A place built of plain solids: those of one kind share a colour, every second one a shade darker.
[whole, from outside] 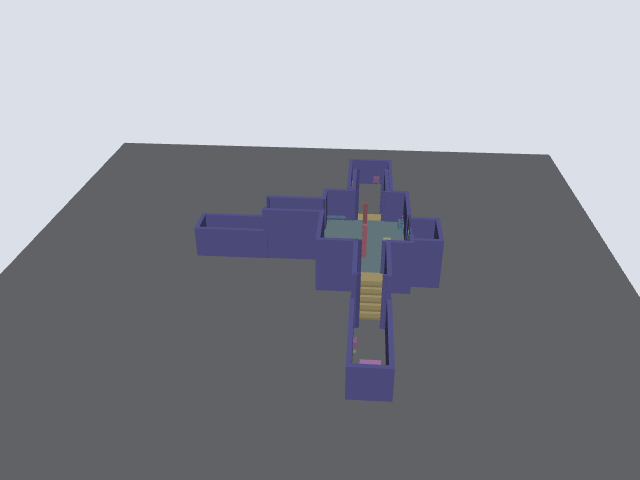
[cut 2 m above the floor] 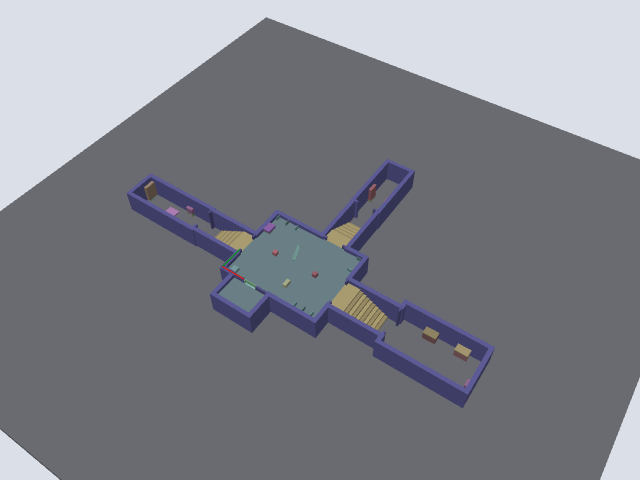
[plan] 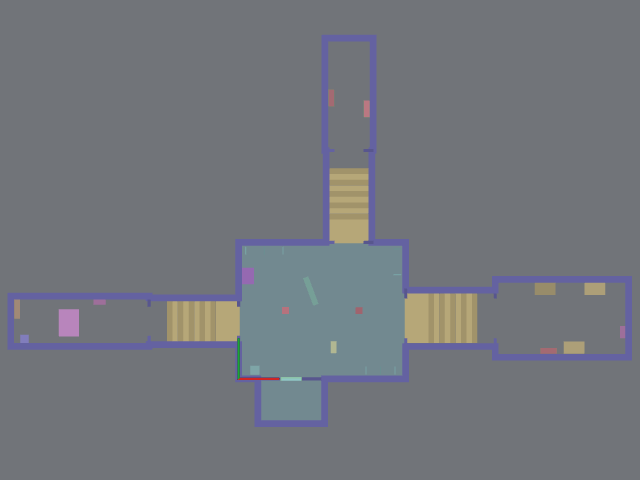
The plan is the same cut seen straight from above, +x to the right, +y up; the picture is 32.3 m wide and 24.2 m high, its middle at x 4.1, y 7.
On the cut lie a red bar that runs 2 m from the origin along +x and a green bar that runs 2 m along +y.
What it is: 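A pedestrian concourse under a road junction, its hall raised by a flight over the passages that come to it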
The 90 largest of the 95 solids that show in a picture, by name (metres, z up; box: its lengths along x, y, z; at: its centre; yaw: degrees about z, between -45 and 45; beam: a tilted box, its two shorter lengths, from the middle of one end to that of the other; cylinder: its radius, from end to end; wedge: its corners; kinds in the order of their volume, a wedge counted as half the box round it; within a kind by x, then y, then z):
{
 "wall_1": {"box": [0.34, 2.87, 2.64], "at": [-11.49, 2.9, 1.27]},
 "wall_2": {"box": [7.32, 0.34, 2.64], "at": [-8.0, 1.64, 1.27]},
 "wall_3": {"box": [7.32, 0.34, 2.64], "at": [-8.0, 4.17, 1.27]},
 "wall_4": {"box": [0.34, 0.43, 2.64], "at": [-4.51, 1.68, 1.27]},
 "wall_5": {"box": [0.16, 0.53, 4.53], "at": [-4.51, 1.91, 2.22]},
 "wall_6": {"box": [0.16, 0.53, 4.53], "at": [-4.51, 3.9, 2.22]},
 "wall_7": {"box": [0.34, 0.43, 2.64], "at": [-4.51, 4.12, 1.27]},
 "wall_8": {"box": [4.85, 0.34, 4.53], "at": [-2.26, 1.73, 2.22]},
 "wall_9": {"box": [4.85, 0.34, 4.53], "at": [-2.26, 4.08, 2.22]},
 "wall_10": {"box": [0.34, 2.06, 4.53], "at": [0.0, 0.86, 2.22]},
 "wall_11": {"box": [0.16, 0.53, 4.53], "at": [0.0, 1.91, 2.22]},
 "wall_12": {"box": [0.16, 0.53, 4.53], "at": [0.0, 3.9, 2.22]},
 "wall_13": {"box": [0.34, 3.14, 4.53], "at": [0.0, 5.48, 2.22]},
 "wall_14": {"box": [1.31, 0.34, 4.53], "at": [0.48, 0.0, 2.22]},
 "wall_15": {"box": [0.34, 2.59, 4.22], "at": [0.97, -1.13, 2.06]},
 "wall_16": {"box": [4.75, 0.34, 4.53], "at": [2.21, 6.88, 2.22]},
 "wall_17": {"box": [3.7, 0.34, 4.22], "at": [2.65, -2.25, 2.06]},
 "wall_18": {"box": [1.26, 0.16, 4.53], "at": [3.78, 0.0, 2.22]},
 "wall_19": {"box": [0.34, 2.59, 4.22], "at": [4.33, -1.13, 2.06]},
 "wall_20": {"box": [0.34, 6.0, 2.64], "at": [4.35, 14.34, 1.27]},
 "wall_21": {"box": [0.4, 0.34, 2.64], "at": [4.38, 11.51, 1.27]},
 "wall_22": {"box": [0.34, 4.97, 4.53], "at": [4.41, 9.2, 2.22]},
 "wall_23": {"box": [0.5, 0.16, 4.53], "at": [4.58, 11.51, 2.22]},
 "wall_24": {"box": [2.77, 0.34, 2.64], "at": [5.56, 17.18, 1.27]},
 "wall_25": {"box": [4.43, 0.34, 4.53], "at": [6.38, 0.0, 2.22]},
 "wall_26": {"box": [0.5, 0.16, 4.53], "at": [6.55, 6.88, 2.22]},
 "wall_27": {"box": [0.34, 4.97, 4.53], "at": [6.72, 9.2, 2.22]},
 "wall_28": {"box": [0.4, 0.34, 2.64], "at": [6.75, 11.51, 1.27]},
 "wall_29": {"box": [0.34, 6.0, 2.64], "at": [6.78, 14.34, 1.27]},
 "wall_30": {"box": [2.04, 0.34, 4.53], "at": [7.57, 6.88, 2.22]},
 "wall_31": {"box": [0.34, 1.97, 4.53], "at": [8.42, 0.82, 2.22]},
 "wall_32": {"box": [0.16, 0.5, 4.53], "at": [8.42, 1.8, 2.22]},
 "wall_33": {"box": [0.16, 0.5, 4.53], "at": [8.42, 4.3, 2.22]},
 "wall_34": {"box": [0.34, 2.75, 4.53], "at": [8.42, 5.68, 2.22]},
 "wall_35": {"box": [4.85, 0.34, 4.53], "at": [10.68, 1.63, 2.22]},
 "wall_36": {"box": [4.85, 0.34, 4.53], "at": [10.68, 4.47, 2.22]},
 "wall_37": {"box": [0.34, 0.88, 2.64], "at": [12.94, 1.36, 1.27]},
 "wall_38": {"box": [0.16, 0.5, 4.53], "at": [12.94, 1.8, 2.22]},
 "wall_39": {"box": [0.16, 0.5, 4.53], "at": [12.94, 4.3, 2.22]},
 "wall_40": {"box": [0.34, 0.88, 2.64], "at": [12.94, 4.74, 1.27]},
 "wall_41": {"box": [7.06, 0.34, 2.64], "at": [16.3, 1.09, 1.27]},
 "wall_42": {"box": [7.06, 0.34, 2.64], "at": [16.3, 5.01, 1.27]},
 "wall_43": {"box": [0.34, 4.26, 2.64], "at": [19.66, 3.05, 1.27]},
 "ground_1": {"box": [3.42, 2.4, 0.5], "at": [2.65, -1.08, 1.42]},
 "ground_2": {"box": [8.48, 6.94, 0.5], "at": [4.21, 3.44, 1.42]},
 "down_1": {"box": [0.27, 2.01, 0.22], "at": [-3.48, 2.9, 0.06]},
 "down_2": {"box": [0.27, 2.01, 0.38], "at": [-3.2, 2.9, 0.14]},
 "down_3": {"box": [0.27, 2.01, 0.55], "at": [-2.93, 2.9, 0.23]},
 "down_4": {"box": [0.27, 2.01, 0.72], "at": [-2.66, 2.9, 0.31]},
 "down_5": {"box": [0.27, 2.01, 0.88], "at": [-2.38, 2.9, 0.39]},
 "down_6": {"box": [0.27, 2.01, 1.05], "at": [-2.11, 2.9, 0.48]},
 "down_7": {"box": [0.27, 2.01, 1.22], "at": [-1.83, 2.9, 0.56]},
 "down_8": {"box": [0.27, 2.01, 1.38], "at": [-1.56, 2.9, 0.64]},
 "down_9": {"box": [0.27, 2.01, 1.55], "at": [-1.29, 2.9, 0.73]},
 "down_10": {"box": [1.2, 2.01, 1.72], "at": [-0.55, 2.9, 0.81]},
 "down_11": {"box": [1.97, 1.2, 1.72], "at": [5.56, 7.43, 0.81]},
 "down_12": {"box": [1.97, 0.29, 1.55], "at": [5.56, 8.17, 0.73]},
 "down_13": {"box": [1.97, 0.29, 1.38], "at": [5.56, 8.46, 0.64]},
 "down_14": {"box": [1.97, 0.29, 1.22], "at": [5.56, 8.75, 0.56]},
 "down_15": {"box": [1.97, 0.29, 1.05], "at": [5.56, 9.04, 0.48]},
 "down_16": {"box": [1.97, 0.29, 0.88], "at": [5.56, 9.32, 0.39]},
 "down_17": {"box": [1.97, 0.29, 0.72], "at": [5.56, 9.61, 0.31]},
 "down_18": {"box": [1.97, 0.29, 0.55], "at": [5.56, 9.9, 0.23]},
 "down_19": {"box": [1.97, 0.29, 0.38], "at": [5.56, 10.18, 0.14]},
 "down_20": {"box": [1.97, 0.29, 0.22], "at": [5.56, 10.47, 0.06]},
 "down_21": {"box": [1.2, 2.5, 1.72], "at": [8.97, 3.05, 0.81]},
 "down_22": {"box": [0.27, 2.5, 1.55], "at": [9.71, 3.05, 0.73]},
 "down_23": {"box": [0.27, 2.5, 1.38], "at": [9.98, 3.05, 0.64]},
 "down_24": {"box": [0.27, 2.5, 1.22], "at": [10.26, 3.05, 0.56]},
 "down_25": {"box": [0.27, 2.5, 1.05], "at": [10.53, 3.05, 0.48]},
 "down_26": {"box": [0.27, 2.5, 0.88], "at": [10.8, 3.05, 0.39]},
 "down_27": {"box": [0.27, 2.5, 0.72], "at": [11.08, 3.05, 0.31]},
 "down_28": {"box": [0.27, 2.5, 0.55], "at": [11.35, 3.05, 0.23]},
 "down_29": {"box": [0.27, 2.5, 0.38], "at": [11.62, 3.05, 0.14]},
 "down_30": {"box": [0.27, 2.5, 0.22], "at": [11.9, 3.05, 0.06]},
 "cabinet_arm_body_1": {"box": [0.27, 0.83, 1.28], "at": [4.67, 14.16, 0.76]},
 "cabinet_arm_body_2": {"box": [0.27, 0.83, 1.28], "at": [6.46, 13.61, 0.76]},
 "cabinet_arm_body_3": {"box": [0.82, 0.28, 1.28], "at": [15.63, 1.41, 0.76]},
 "gritbin_arm_body_1": {"box": [1.02, 0.59, 0.67], "at": [15.45, 4.53, 0.28]},
 "gritbin_arm_body_2": {"box": [1.02, 0.59, 0.67], "at": [17.96, 4.53, 0.28]},
 "hall_column_1": {"box": [0.35, 0.35, 2.87], "at": [2.36, 3.44, 3.05]},
 "hall_column_2": {"box": [0.35, 0.35, 2.87], "at": [6.06, 3.44, 3.05]},
 "hall_machine_body_1": {"box": [0.6, 0.83, 1.02], "at": [0.47, 5.18, 2.27]},
 "arm_cabinet_body_1": {"box": [0.3, 0.97, 1.47], "at": [-11.17, 3.51, 0.82]},
 "deck_1": {"box": [1.02, 1.39, 0.16], "at": [-8.56, 2.82, 0.03]},
 "firebox_arm_box_1": {"box": [0.62, 0.26, 0.56], "at": [-7.01, 3.87, 0.58]},
 "firebox_arm_box_2": {"box": [0.26, 0.62, 0.56], "at": [19.36, 2.35, 0.58]},
 "gritbin_arm_lid_1": {"box": [1.05, 0.62, 0.1], "at": [16.92, 1.57, 0.67]},
 "gritbin_arm_lid_2": {"box": [1.05, 0.62, 0.1], "at": [17.96, 4.53, 0.67]},
 "pot_hall_body_1": {"box": [0.46, 0.46, 0.43], "at": [0.82, 0.43, 1.93]}
}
